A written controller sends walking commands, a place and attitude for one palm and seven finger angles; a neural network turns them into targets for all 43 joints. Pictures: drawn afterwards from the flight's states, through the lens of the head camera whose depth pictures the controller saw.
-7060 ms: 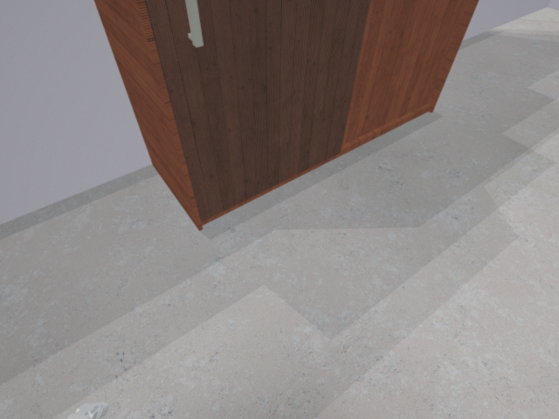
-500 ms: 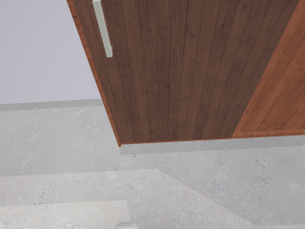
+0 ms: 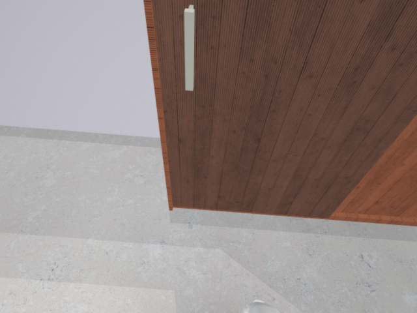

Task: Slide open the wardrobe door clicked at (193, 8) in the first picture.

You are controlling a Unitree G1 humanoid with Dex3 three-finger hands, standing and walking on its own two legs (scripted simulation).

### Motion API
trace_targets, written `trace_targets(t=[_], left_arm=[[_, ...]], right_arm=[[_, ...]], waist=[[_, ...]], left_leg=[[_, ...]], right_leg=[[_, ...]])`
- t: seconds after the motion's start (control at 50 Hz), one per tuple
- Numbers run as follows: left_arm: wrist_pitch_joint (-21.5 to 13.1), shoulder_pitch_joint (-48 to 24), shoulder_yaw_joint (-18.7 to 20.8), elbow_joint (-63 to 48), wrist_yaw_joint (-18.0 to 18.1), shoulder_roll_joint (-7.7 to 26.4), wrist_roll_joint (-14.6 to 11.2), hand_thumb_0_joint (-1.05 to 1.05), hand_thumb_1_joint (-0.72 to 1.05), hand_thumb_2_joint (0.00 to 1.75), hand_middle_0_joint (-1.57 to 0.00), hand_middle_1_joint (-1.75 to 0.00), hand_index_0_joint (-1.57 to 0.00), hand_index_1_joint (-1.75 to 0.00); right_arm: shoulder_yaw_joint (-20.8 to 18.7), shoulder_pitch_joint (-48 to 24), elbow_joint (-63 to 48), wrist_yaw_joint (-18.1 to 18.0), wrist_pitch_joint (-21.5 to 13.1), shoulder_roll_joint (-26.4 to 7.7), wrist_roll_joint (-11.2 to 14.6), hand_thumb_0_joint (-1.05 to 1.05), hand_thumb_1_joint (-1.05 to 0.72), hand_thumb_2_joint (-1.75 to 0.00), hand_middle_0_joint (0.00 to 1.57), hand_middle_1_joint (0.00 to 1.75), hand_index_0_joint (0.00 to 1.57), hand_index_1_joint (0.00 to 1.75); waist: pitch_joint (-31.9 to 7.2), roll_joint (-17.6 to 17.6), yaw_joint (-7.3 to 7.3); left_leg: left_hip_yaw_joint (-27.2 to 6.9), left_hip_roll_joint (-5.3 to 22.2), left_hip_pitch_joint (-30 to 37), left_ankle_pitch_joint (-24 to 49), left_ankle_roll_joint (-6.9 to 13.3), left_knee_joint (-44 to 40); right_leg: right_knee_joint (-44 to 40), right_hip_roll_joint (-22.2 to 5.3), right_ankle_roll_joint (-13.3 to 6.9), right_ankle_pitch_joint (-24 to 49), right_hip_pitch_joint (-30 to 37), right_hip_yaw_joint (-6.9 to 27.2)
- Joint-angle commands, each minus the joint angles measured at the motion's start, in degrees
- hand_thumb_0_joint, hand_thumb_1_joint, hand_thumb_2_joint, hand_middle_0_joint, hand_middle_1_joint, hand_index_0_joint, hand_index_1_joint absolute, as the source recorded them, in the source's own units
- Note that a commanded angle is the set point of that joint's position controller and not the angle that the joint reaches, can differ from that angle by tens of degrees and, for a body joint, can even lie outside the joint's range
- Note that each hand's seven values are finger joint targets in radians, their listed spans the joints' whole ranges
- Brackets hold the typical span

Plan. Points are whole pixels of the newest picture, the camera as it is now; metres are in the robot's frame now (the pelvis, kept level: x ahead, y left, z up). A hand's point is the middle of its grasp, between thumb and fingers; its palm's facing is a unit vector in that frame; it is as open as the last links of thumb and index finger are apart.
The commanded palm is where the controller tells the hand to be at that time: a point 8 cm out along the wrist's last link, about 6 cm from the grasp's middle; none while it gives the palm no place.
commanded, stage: take the last steps up to it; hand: left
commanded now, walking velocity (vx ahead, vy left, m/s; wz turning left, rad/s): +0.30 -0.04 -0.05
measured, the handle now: (190, 50) +0.72 +0.11 +0.15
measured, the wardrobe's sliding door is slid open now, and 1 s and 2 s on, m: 0.00 0.00 0.00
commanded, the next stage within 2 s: come to a stop and stand still in 0.42 s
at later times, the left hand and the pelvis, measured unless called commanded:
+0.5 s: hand (156, 282) +0.22 +0.13 -0.17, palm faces +0.05 -0.98 -0.22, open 7.2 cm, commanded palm none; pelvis +0.17 -0.05 +0.00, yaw +0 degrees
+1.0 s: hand (154, 276) +0.23 +0.14 -0.18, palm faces +0.03 -0.96 -0.27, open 7.3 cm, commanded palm none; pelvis +0.18 -0.06 -0.02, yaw -2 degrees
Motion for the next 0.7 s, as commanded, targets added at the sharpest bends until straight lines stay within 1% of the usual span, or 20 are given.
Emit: trace_targets(t=[0.0, 0.04, 0.08, 0.12, 0.14, 0.16, 0.18, 0.2, 0.22, 0.24, 0.28, 0.34, 0.5, 0.54, 0.56, 0.58, 0.6, 0.62, 0.66, 0.68], left_arm=[[-1.50, -8.79, -0.07, -6.19, -0.12, 1.24, -0.37, 0.00, 0.90, 0.90, -0.20, -0.30, -0.20, -0.30], [-1.82, -11.75, 0.00, -7.24, -0.25, 1.11, -0.46, 0.00, 0.90, 0.90, -0.20, -0.30, -0.20, -0.30], [-2.07, -11.52, 0.20, -7.33, -0.24, 0.88, -0.54, 0.00, 0.90, 0.90, -0.20, -0.30, -0.20, -0.30], [-2.62, -5.85, 0.60, -5.84, -0.03, 2.25, -0.49, 0.00, 0.90, 0.90, -0.20, -0.30, -0.20, -0.30], [-3.12, 2.25, 1.09, -3.29, 0.19, 3.01, -0.25, 0.00, 0.90, 0.90, -0.20, -0.30, -0.20, -0.30], [-4.00, 10.86, 2.02, -0.59, 0.66, 6.58, 0.14, 0.00, 0.90, 0.90, -0.20, -0.30, -0.20, -0.30], [-4.52, 17.33, 3.47, 0.75, 1.46, 12.60, 0.24, 0.00, 0.90, 0.90, -0.20, -0.30, -0.20, -0.30], [-4.19, 16.13, 3.61, 0.50, 1.51, 14.59, -1.05, 0.00, 0.90, 0.90, -0.20, -0.30, -0.20, -0.30], [-3.69, 8.96, 3.15, -1.49, 1.86, 11.96, -1.15, 0.00, 0.90, 0.90, -0.20, -0.30, -0.20, -0.30], [-3.48, 3.14, 2.33, -3.30, 2.12, 9.49, -0.99, 0.00, 0.90, 0.90, -0.20, -0.30, -0.20, -0.30], [-3.93, -2.76, 0.90, -4.64, 2.34, 4.91, -0.54, 0.00, 0.90, 0.90, -0.20, -0.30, -0.20, -0.30], [-4.54, -2.71, 0.48, -3.78, 2.36, 3.83, -0.30, 0.00, 0.90, 0.90, -0.20, -0.30, -0.20, -0.30], [-4.75, 3.64, 0.57, -0.45, 1.99, 4.19, -0.27, 0.00, 0.90, 0.90, -0.20, -0.30, -0.20, -0.30], [-4.33, 3.21, 0.00, 0.33, 2.55, 3.02, -0.44, 0.00, 0.90, 0.90, -0.20, -0.30, -0.20, -0.30], [-3.94, 2.66, -0.38, 0.65, 2.87, 2.51, -0.75, 0.00, 0.90, 0.90, -0.20, -0.30, -0.20, -0.30], [-3.57, 4.44, -0.94, 0.88, 3.11, 1.05, -0.86, 0.00, 0.90, 0.90, -0.20, -0.30, -0.20, -0.30], [-3.03, 6.50, -1.44, 1.16, 3.46, -0.15, -1.06, 0.00, 0.90, 0.90, -0.20, -0.30, -0.20, -0.30], [-2.41, 7.15, -1.64, 1.09, 3.87, -0.17, -0.69, 0.00, 0.90, 0.90, -0.20, -0.30, -0.20, -0.30], [-0.79, 6.87, -1.35, 0.94, 4.03, 1.50, -1.03, 0.00, 0.90, 0.90, -0.20, -0.30, -0.20, -0.30], [-0.07, 6.75, -1.00, 0.51, 3.94, 2.12, -0.93, 0.00, 0.90, 0.90, -0.20, -0.30, -0.20, -0.30]], right_arm=[[-1.56, 5.64, -0.09, -0.87, -1.24, -8.53, -0.18, 0.00, -0.90, -0.90, 0.20, 0.30, 0.20, 0.30], [-1.62, 6.61, 0.63, -0.90, -1.15, -8.54, -0.56, 0.00, -0.90, -0.90, 0.20, 0.30, 0.20, 0.30], [-1.78, 6.22, 1.26, -0.94, -1.07, -9.06, -0.75, 0.00, -0.90, -0.90, 0.20, 0.30, 0.20, 0.30], [-1.79, 5.67, 1.69, -0.94, -0.85, -9.58, -0.65, 0.00, -0.90, -0.90, 0.20, 0.30, 0.20, 0.30], [-1.87, 4.77, 1.61, -0.91, -0.84, -9.84, -0.38, 0.00, -0.90, -0.90, 0.20, 0.30, 0.20, 0.30], [-1.84, 4.87, 1.20, -0.47, -1.02, -8.94, 0.21, 0.00, -0.90, -0.90, 0.20, 0.30, 0.20, 0.30], [-1.33, 7.66, -0.10, -0.09, -1.39, -4.78, 1.09, 0.00, -0.90, -0.90, 0.20, 0.30, 0.20, 0.30], [-1.55, 6.55, -0.98, -0.24, -0.86, -6.04, 1.25, 0.00, -0.90, -0.90, 0.20, 0.30, 0.20, 0.30], [-2.13, 2.46, -1.81, 0.10, -0.15, -5.70, 0.97, 0.00, -0.90, -0.90, 0.20, 0.30, 0.20, 0.30], [-1.92, 0.29, -2.23, 0.41, 0.29, -5.08, 0.36, 0.00, -0.90, -0.90, 0.20, 0.30, 0.20, 0.30], [-1.61, 2.78, -1.24, 0.78, 1.65, -3.13, -0.64, 0.00, -0.90, -0.90, 0.20, 0.30, 0.20, 0.30], [-1.21, 6.05, -0.17, 1.00, 2.56, -1.26, -0.72, 0.00, -0.90, -0.90, 0.20, 0.30, 0.20, 0.30], [-0.83, -5.29, -4.01, 1.53, 1.06, -1.63, -0.33, 0.00, -0.90, -0.90, 0.20, 0.30, 0.20, 0.30], [-0.11, -5.16, -3.17, 0.83, 0.60, -1.38, -0.12, 0.00, -0.90, -0.90, 0.20, 0.30, 0.20, 0.30], [0.19, -3.42, -2.06, 0.55, 0.36, -1.76, 0.00, 0.00, -0.90, -0.90, 0.20, 0.30, 0.20, 0.30], [0.14, -2.04, -1.33, 0.20, -0.16, -4.00, -0.01, 0.00, -0.90, -0.90, 0.20, 0.30, 0.20, 0.30], [-0.15, -2.05, -1.28, -0.19, -0.11, -6.52, 0.07, 0.00, -0.90, -0.90, 0.20, 0.30, 0.20, 0.30], [-0.59, -2.16, -1.51, -0.38, 0.54, -7.98, 0.24, 0.00, -0.90, -0.90, 0.20, 0.30, 0.20, 0.30], [-0.69, -4.20, -1.64, -1.59, 1.45, -8.90, 0.74, 0.00, -0.90, -0.90, 0.20, 0.30, 0.20, 0.30], [-1.03, -4.57, -1.74, -2.07, 1.96, -9.41, 0.52, 0.00, -0.90, -0.90, 0.20, 0.30, 0.20, 0.30]], waist=[[7.87, 8.92, -2.99], [8.62, 8.56, -3.71], [8.20, 9.21, -3.07], [5.16, 7.53, -0.04], [0.79, 5.60, 3.71], [-4.78, 1.52, 7.11], [-12.28, -12.73, 7.78], [-13.13, -10.52, 6.58], [-7.17, -5.15, 5.10], [-0.92, -2.98, 3.00], [1.52, -2.67, -1.34], [-0.20, -3.94, -3.61], [1.30, -4.76, 0.20], [0.50, -3.28, -0.68], [-0.87, -2.23, -1.61], [-2.83, 2.47, -1.35], [-4.38, 6.84, -0.67], [-2.90, 7.09, -0.85], [-1.55, 16.16, -1.13], [-0.94, 15.78, -1.14]], left_leg=[[-7.01, 16.11, -1.21, 24.94, 6.98, -5.65], [-6.92, 16.60, -2.13, 26.30, 6.71, -4.50], [-6.12, 16.81, -2.99, 29.83, 6.32, -2.54], [-4.77, 15.92, -4.65, 40.68, 5.33, 5.56], [-2.91, 13.84, -6.29, 42.72, 3.77, 14.41], [-0.98, 10.80, -15.20, 34.22, 1.47, 27.80], [1.89, 1.34, -29.01, -3.12, -1.22, 47.87], [-3.92, 1.50, -30.68, -16.27, -0.35, 58.44], [-6.01, 4.19, -32.71, -12.59, 0.05, 61.42], [-6.53, 6.85, -33.81, -8.01, -0.04, 60.71], [-5.43, 8.38, -29.10, -2.60, -1.38, 54.64], [-2.62, 8.24, -25.20, -1.23, -3.08, 44.03], [-0.19, 6.32, -25.59, 1.21, -3.99, 23.33], [-0.60, 5.33, -18.91, 5.42, -4.48, 14.47], [-0.90, 5.13, -13.03, 13.22, -4.58, 8.12], [-3.50, 8.11, -7.14, 27.15, -3.77, 6.56], [-6.55, 13.50, -3.87, 41.36, -1.26, 8.41], [-7.21, 16.44, -3.74, 46.94, 0.52, 8.91], [-11.23, 20.01, -7.14, 56.16, 4.76, 4.16], [-12.22, 21.25, -6.98, 57.52, 6.62, 3.04]], right_leg=[[-7.47, -0.41, -0.78, 2.81, -6.65, -0.14], [-12.19, 0.32, -1.83, 2.19, -3.65, -0.61], [-15.57, 1.82, -3.02, 1.48, 1.12, -1.81], [-19.89, 4.90, -4.61, 0.58, 11.90, -3.60], [-23.68, 6.45, -5.08, 3.92, 21.85, -4.65], [-25.68, 1.51, -7.18, 6.27, 36.29, 1.54], [-31.95, -15.85, -14.15, 12.47, 47.45, 26.28], [-39.00, -21.05, -18.03, 4.83, 41.63, 33.69], [-43.33, -19.58, -17.13, -9.61, 32.28, 31.95], [-44.95, -17.39, -15.51, -16.70, 22.79, 28.00], [-46.35, -12.40, -12.00, -11.33, 12.53, 16.56], [-45.76, -8.63, -11.04, -1.08, 10.70, 7.37], [-43.75, -8.94, -12.17, 6.74, 19.64, 7.95], [-38.16, -7.06, -10.53, 18.82, 20.21, 5.66], [-34.18, -4.69, -8.39, 21.42, 19.52, 3.71], [-30.77, -1.82, -5.74, 18.41, 17.64, 2.49], [-30.24, -0.09, -3.51, 10.83, 16.29, 1.74], [-29.34, 1.44, -2.73, 3.83, 15.78, 1.62], [-21.39, 2.82, -0.61, -8.43, 16.40, -0.49], [-15.05, 3.08, -0.82, -14.27, 13.82, 0.87]])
